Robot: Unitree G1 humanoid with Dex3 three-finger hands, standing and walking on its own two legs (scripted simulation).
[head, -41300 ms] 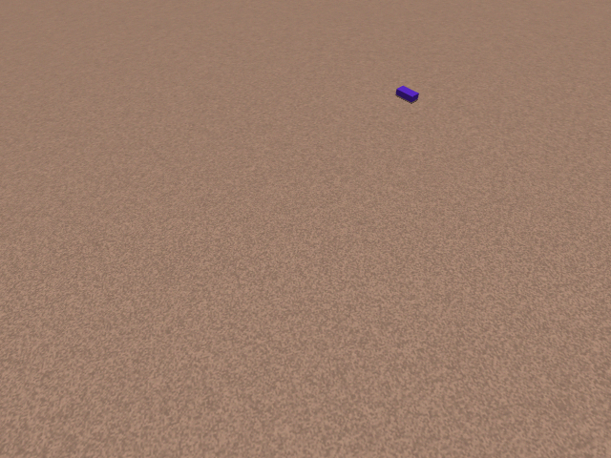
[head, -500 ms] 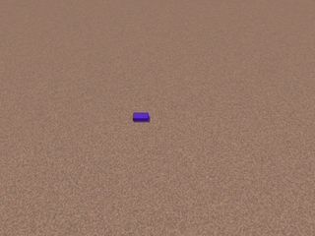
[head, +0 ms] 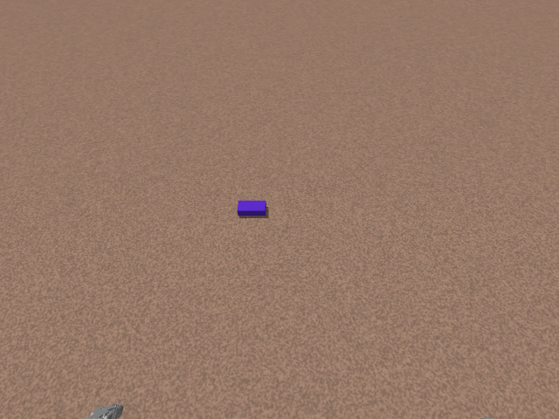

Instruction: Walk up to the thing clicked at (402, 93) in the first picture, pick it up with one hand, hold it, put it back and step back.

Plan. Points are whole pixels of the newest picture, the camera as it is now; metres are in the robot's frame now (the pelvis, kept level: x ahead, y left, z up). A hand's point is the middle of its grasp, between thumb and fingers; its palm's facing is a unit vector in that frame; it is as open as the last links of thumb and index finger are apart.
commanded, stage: step back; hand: left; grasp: from above
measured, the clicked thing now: (251, 208) +1.04 +0.21 -0.75
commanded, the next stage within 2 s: stand in 0.16 s
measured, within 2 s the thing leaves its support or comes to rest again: neither
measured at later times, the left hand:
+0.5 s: hand out of the picture +0.11 +0.23 -0.14, palm faces -0.03 -0.94 -0.33, open 7.4 cm
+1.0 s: hand out of the picture +0.04 +0.24 -0.14, palm faces -0.03 -0.93 -0.35, open 7.4 cm
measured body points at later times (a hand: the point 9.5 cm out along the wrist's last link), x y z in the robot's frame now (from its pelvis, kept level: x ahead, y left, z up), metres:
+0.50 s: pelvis +0.00 -0.01 +0.02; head +0.01 -0.01 +0.47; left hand +0.11 +0.28 -0.11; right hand +0.10 -0.31 -0.11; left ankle -0.01 +0.11 -0.73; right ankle +0.00 -0.13 -0.73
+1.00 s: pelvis -0.02 -0.02 +0.02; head -0.01 -0.03 +0.47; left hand +0.04 +0.29 -0.11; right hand +0.03 -0.32 -0.12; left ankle -0.01 +0.11 -0.73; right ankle +0.00 -0.13 -0.73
